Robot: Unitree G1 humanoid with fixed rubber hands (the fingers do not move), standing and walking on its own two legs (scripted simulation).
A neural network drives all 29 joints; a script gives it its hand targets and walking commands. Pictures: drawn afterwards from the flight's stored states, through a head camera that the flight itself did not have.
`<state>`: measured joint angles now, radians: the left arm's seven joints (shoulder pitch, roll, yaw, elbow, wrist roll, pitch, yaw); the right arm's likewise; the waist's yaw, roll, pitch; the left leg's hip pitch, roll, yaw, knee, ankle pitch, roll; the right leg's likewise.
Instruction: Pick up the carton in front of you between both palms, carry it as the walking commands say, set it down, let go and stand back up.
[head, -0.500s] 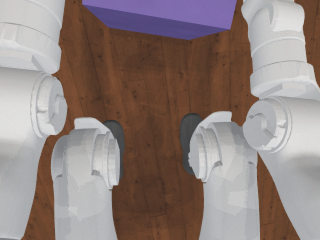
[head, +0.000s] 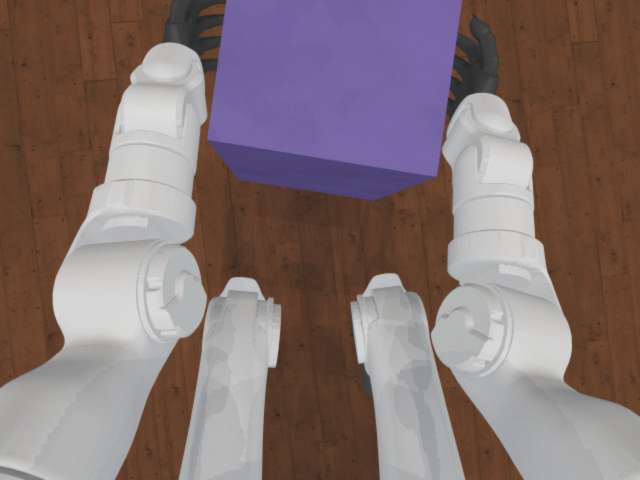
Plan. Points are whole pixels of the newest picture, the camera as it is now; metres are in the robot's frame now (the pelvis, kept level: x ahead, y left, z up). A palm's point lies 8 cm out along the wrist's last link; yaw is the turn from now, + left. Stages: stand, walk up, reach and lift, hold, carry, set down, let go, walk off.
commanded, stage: reach and lift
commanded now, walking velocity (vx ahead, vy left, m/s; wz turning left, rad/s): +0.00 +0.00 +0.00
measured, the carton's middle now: (325, 97) +0.54 -0.01 -0.15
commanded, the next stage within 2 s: none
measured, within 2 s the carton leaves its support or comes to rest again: neither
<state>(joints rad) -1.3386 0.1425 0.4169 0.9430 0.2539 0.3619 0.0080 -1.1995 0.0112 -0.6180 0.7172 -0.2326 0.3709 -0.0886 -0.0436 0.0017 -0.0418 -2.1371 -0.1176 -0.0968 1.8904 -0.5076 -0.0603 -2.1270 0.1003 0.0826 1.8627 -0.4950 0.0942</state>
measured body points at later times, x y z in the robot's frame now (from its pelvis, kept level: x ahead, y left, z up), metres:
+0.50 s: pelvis +0.03 +0.00 +0.11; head +0.26 +0.01 +0.50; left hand +0.52 +0.14 +0.05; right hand +0.50 -0.16 +0.06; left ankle +0.11 +0.13 -0.42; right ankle +0.12 -0.14 -0.42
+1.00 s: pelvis +0.08 +0.00 +0.24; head +0.19 +0.00 +0.68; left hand +0.46 +0.15 +0.21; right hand +0.45 -0.16 +0.21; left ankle +0.11 +0.13 -0.42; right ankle +0.12 -0.14 -0.42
